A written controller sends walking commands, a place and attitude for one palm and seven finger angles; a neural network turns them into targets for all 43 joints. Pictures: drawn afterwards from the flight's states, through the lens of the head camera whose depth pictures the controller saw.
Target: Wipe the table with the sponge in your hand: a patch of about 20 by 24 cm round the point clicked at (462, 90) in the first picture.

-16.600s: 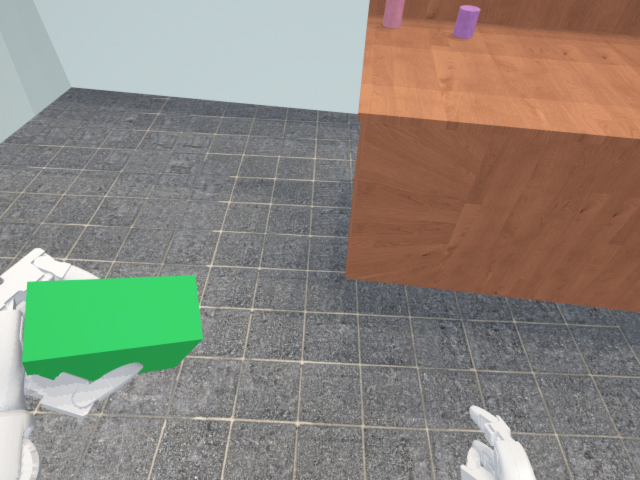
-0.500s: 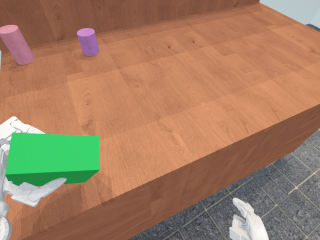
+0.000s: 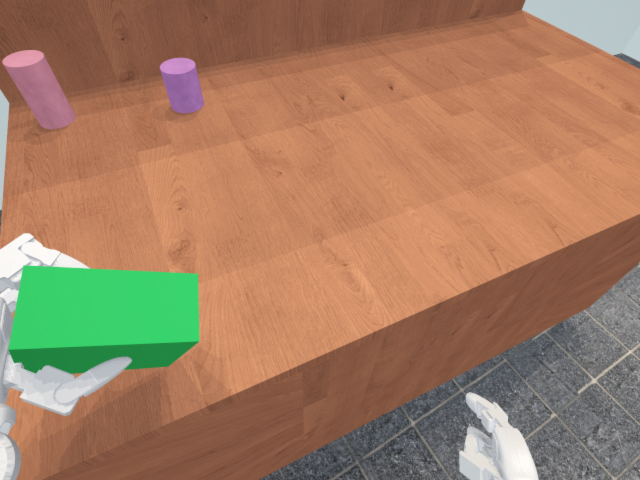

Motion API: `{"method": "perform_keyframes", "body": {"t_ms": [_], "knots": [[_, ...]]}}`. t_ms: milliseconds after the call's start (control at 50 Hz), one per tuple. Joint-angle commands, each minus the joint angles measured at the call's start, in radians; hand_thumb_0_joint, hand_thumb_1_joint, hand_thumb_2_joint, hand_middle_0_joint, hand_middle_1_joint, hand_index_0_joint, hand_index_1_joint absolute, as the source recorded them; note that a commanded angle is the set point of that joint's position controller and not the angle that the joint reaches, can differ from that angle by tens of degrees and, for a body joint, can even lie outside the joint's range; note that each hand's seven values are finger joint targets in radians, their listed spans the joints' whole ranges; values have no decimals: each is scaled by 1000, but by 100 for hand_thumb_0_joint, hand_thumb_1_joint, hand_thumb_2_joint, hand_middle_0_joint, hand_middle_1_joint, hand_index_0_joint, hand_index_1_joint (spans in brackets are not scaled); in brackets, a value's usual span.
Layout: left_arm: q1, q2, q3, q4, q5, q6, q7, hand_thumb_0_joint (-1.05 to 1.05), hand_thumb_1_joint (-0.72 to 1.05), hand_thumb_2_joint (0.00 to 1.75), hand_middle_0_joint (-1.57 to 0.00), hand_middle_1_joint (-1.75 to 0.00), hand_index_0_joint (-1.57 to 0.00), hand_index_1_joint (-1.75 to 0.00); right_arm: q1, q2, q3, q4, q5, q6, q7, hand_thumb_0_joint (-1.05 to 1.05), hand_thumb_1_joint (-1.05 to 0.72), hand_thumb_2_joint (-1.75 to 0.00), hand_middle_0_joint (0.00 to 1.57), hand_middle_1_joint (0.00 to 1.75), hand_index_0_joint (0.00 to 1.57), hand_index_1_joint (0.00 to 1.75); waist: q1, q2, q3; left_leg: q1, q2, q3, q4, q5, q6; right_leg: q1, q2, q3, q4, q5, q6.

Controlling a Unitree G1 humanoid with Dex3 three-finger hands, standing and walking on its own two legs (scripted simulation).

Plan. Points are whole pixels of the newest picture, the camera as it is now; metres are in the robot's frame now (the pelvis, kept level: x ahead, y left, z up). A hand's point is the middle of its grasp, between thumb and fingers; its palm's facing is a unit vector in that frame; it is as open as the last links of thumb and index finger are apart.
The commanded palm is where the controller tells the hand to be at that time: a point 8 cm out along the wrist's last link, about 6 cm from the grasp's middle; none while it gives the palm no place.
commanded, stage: shuffle to correct the standing spot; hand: left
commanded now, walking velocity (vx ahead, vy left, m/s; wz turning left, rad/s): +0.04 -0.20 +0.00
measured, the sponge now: (135, 325) +0.23 +0.20 +0.14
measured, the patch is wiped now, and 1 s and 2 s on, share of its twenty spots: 0.00 0.00 0.00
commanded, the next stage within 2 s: come to a stop and stand still in 0.60 s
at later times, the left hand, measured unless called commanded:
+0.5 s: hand (72, 325) +0.21 +0.24 +0.16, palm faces +0.35 -0.85 -0.39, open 10.3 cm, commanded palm +0.16 +0.28 +0.18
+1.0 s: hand (49, 317) +0.22 +0.27 +0.15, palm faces +0.29 -0.90 -0.34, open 10.3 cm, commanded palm +0.16 +0.31 +0.18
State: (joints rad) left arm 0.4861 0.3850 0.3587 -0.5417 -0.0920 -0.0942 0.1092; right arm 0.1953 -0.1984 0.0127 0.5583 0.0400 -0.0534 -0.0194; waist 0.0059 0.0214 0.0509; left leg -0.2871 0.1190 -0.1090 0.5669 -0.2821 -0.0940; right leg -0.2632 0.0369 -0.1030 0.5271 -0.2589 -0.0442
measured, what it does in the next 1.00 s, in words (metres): steps on the spot: left foot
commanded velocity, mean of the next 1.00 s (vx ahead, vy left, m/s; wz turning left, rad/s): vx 0.03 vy -0.13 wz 0.00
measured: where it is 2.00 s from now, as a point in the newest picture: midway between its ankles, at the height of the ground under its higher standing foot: outside the picture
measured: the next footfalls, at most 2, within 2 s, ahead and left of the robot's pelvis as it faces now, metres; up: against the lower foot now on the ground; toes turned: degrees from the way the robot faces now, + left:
left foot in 0.90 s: +0.06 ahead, +0.10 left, +0.00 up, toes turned +1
right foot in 1.20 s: +0.00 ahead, -0.07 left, +0.00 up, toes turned -6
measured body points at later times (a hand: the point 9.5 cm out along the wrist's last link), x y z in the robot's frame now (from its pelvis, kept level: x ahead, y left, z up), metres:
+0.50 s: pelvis +0.00 +0.00 +0.00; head +0.02 +0.00 +0.45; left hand +0.19 +0.28 +0.18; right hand +0.17 -0.23 -0.08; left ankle +0.02 +0.19 -0.73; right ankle +0.02 -0.09 -0.73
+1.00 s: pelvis -0.02 +0.04 +0.00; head +0.03 +0.07 +0.45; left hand +0.20 +0.32 +0.17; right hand +0.15 -0.20 -0.07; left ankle +0.02 +0.10 -0.73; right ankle -0.01 -0.08 -0.71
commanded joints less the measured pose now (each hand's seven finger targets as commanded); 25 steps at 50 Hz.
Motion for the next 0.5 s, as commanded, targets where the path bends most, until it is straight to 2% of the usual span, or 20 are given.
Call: {"method": "perform_keyframes", "body": {"t_ms": [0,20,60,80,100,120,160,180,200,220,280,300,320,360,380,400,420,440,460,480], "knots": [[-66,154,103,-213,-11,-71,15,0,10,130,-120,-160,-120,-160,-84,-116,-42,-151,-3,-54,-9,0,-90,-90,20,30,20,30,-14,91,-148,21,3,30,-91,94,106,49,-77,62,-95,119,12],[-78,172,114,-210,-6,-70,15,0,10,130,-120,-160,-120,-160,-87,-121,-48,-156,-3,-56,-9,0,-90,-90,20,30,20,30,-8,75,-139,9,11,20,-99,78,107,48,-77,68,-100,105,14],[-82,170,112,-212,-4,-68,18,0,10,130,-120,-160,-120,-160,-84,-121,-49,-154,-3,-55,-8,0,-90,-90,20,30,20,30,-7,70,-142,5,9,22,-99,62,106,56,-79,70,-103,103,13],[-69,184,120,-218,-9,-68,18,0,10,130,-120,-160,-120,-160,-101,-114,-42,-151,4,-59,-12,0,-90,-90,20,30,20,30,-12,76,-145,33,9,24,-113,49,110,44,-74,73,-106,102,18],[-68,154,105,-206,-8,-69,17,0,10,130,-120,-160,-120,-160,-86,-115,-40,-150,-3,-57,-10,0,-90,-90,20,30,20,30,-11,91,-146,8,7,20,-112,53,110,58,-67,57,-101,95,21],[-76,174,116,-211,-3,-68,17,0,10,130,-120,-160,-120,-160,-87,-120,-48,-157,-3,-59,-9,0,-90,-90,20,30,20,30,-6,80,-139,4,10,23,-101,66,109,56,-73,67,-107,106,18],[-73,172,116,-207,-3,-67,18,0,10,130,-120,-160,-120,-160,-80,-119,-49,-153,-5,-58,-7,0,-90,-90,20,30,20,30,-5,43,-160,14,4,38,-71,92,105,67,-90,77,-114,133,9],[-62,178,117,-215,-11,-67,17,0,10,130,-120,-160,-120,-160,-92,-115,-44,-150,3,-61,-9,0,-90,-90,20,30,20,30,-12,41,-165,43,-3,41,-76,99,103,55,-90,85,-110,146,5],[-66,148,96,-211,-10,-69,15,0,10,130,-120,-160,-120,-160,-84,-115,-42,-151,-2,-60,-8,0,-90,-90,20,30,20,30,-12,60,-159,30,-6,46,-69,99,103,48,-86,70,-106,138,7],[-78,172,111,-209,-6,-68,15,0,10,130,-120,-160,-120,-160,-82,-122,-49,-154,-4,-61,-8,0,-90,-90,20,30,20,30,-8,53,-153,20,-2,36,-74,107,101,48,-88,76,-105,138,4],[-57,190,127,-215,-13,-68,18,0,10,130,-120,-160,-120,-160,-95,-115,-43,-149,3,-61,-9,0,-90,-90,20,30,20,30,-11,43,-169,49,-3,40,-76,104,104,46,-92,86,-107,139,5],[-62,153,103,-204,-13,-68,16,0,10,130,-120,-160,-120,-160,-83,-116,-41,-149,-3,-58,-8,0,-90,-90,20,30,20,30,-12,59,-155,18,-7,37,-75,96,103,46,-84,68,-104,119,8],[-74,179,121,-208,-9,-68,17,0,10,130,-120,-160,-120,-160,-86,-120,-47,-153,-4,-59,-8,0,-90,-90,20,30,20,30,-8,59,-151,10,-2,37,-76,90,102,47,-88,73,-108,113,9],[-71,174,116,-205,-8,-65,18,0,10,130,-120,-160,-120,-160,-83,-120,-49,-153,-2,-57,-7,0,-90,-90,20,30,20,30,-7,32,-153,11,-7,43,-63,70,101,41,-98,85,-115,104,2],[-62,186,124,-211,-14,-66,18,0,10,130,-120,-160,-120,-160,-97,-115,-42,-149,4,-59,-11,0,-90,-90,20,30,20,30,-14,55,-153,36,-8,41,-82,58,104,29,-93,87,-115,101,5],[-60,154,105,-201,-12,-67,17,0,10,130,-120,-160,-120,-160,-85,-116,-40,-149,-1,-57,-9,0,-90,-90,20,30,20,30,-12,59,-147,14,-8,39,-77,56,105,33,-84,71,-110,92,9],[-72,175,117,-210,-8,-66,18,0,10,130,-120,-160,-120,-160,-85,-121,-47,-154,-2,-58,-10,0,-90,-90,20,30,20,30,-8,60,-147,7,-4,34,-81,68,103,37,-86,74,-106,98,9],[-70,170,116,-203,-9,-65,18,0,10,130,-120,-160,-120,-160,-83,-121,-45,-150,-4,-57,-8,0,-90,-90,20,30,20,30,-8,71,-151,3,-3,35,-81,69,103,45,-86,74,-107,96,8],[-70,174,118,-203,-7,-64,19,0,10,130,-120,-160,-120,-160,-84,-120,-47,-153,-4,-57,-8,0,-90,-90,20,30,20,30,-5,42,-146,1,0,35,-72,78,105,47,-91,78,-114,105,7],[-64,183,122,-216,-13,-66,20,0,10,130,-120,-160,-120,-160,-98,-117,-42,-147,4,-60,-11,0,-90,-90,20,30,20,30,-13,65,-156,33,-4,35,-83,84,105,40,-88,82,-109,120,7]]}}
